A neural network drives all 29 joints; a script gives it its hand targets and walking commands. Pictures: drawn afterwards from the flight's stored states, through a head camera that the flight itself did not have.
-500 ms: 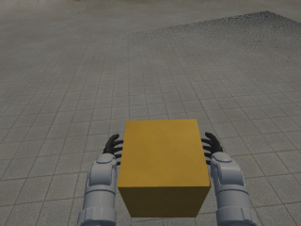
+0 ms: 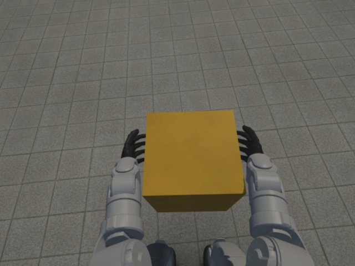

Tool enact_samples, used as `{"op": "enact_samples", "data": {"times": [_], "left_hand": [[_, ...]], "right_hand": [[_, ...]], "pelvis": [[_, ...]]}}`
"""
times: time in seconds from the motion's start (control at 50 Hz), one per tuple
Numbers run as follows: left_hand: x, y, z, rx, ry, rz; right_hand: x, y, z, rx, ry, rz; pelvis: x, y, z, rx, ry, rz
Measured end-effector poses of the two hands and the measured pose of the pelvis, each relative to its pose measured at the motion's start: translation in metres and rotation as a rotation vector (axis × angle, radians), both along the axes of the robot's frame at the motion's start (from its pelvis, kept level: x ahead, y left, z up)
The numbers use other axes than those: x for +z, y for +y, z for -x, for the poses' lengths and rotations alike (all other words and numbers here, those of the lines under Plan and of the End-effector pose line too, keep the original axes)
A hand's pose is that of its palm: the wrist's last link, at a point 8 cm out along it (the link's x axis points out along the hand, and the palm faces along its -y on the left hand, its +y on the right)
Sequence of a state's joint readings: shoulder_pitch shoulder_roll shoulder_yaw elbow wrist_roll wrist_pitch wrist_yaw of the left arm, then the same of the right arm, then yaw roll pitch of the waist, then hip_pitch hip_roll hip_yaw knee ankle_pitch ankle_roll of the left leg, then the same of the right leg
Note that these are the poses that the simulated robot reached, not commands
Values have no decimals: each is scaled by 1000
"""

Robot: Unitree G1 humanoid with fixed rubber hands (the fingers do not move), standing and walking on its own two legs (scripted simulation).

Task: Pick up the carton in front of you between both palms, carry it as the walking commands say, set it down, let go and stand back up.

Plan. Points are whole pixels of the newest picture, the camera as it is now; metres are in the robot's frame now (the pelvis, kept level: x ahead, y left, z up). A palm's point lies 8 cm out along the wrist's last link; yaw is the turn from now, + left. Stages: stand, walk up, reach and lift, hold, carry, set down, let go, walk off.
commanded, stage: set down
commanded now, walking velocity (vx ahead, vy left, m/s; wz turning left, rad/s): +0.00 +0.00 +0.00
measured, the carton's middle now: (190, 167) +0.35 +0.00 -0.10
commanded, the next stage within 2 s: none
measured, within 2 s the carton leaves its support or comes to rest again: rests again in 1.90 s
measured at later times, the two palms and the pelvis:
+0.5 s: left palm (144, 165) +0.40 +0.15 -0.19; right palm (236, 162) +0.41 -0.15 -0.19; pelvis -0.02 +0.00 -0.12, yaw +0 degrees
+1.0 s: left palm (151, 170) +0.44 +0.15 -0.35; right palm (226, 165) +0.46 -0.15 -0.35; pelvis -0.05 +0.00 -0.25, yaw +1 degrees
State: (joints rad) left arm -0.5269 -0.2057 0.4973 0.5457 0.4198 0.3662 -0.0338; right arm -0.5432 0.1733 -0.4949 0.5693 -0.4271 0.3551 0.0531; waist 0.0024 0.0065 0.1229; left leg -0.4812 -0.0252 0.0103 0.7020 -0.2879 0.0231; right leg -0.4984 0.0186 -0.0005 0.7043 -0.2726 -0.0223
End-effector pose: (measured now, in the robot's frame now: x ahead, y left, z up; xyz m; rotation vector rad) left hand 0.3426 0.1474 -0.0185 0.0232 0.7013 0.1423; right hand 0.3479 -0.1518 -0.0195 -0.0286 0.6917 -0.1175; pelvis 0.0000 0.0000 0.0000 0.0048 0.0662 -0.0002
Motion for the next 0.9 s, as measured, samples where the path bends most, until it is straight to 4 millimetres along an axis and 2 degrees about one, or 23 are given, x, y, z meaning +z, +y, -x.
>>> {"op": "enact_samples", "data": {"times": [0.12,0.18,0.28,0.48,0.9], "left_hand": [[-69,0,-7,7,-14,-3],[-96,0,-13,17,-39,8],[-122,-2,-28,28,-82,31],[-164,-2,-53,44,-54,42],[-301,0,-92,55,-27,38]], "right_hand": [[-70,0,-9,7,-14,-2],[-97,0,-16,-1,-38,-12],[-122,-2,-30,-19,-80,-29],[-165,-2,-56,-26,-51,-41],[-301,0,-100,1,-24,-28]], "pelvis": [[-23,-1,5,3,220,-1],[-40,-2,6,3,324,-2],[-69,-3,10,0,442,-4],[-120,-4,21,-3,538,-6],[-232,-4,45,1,701,-12]]}}
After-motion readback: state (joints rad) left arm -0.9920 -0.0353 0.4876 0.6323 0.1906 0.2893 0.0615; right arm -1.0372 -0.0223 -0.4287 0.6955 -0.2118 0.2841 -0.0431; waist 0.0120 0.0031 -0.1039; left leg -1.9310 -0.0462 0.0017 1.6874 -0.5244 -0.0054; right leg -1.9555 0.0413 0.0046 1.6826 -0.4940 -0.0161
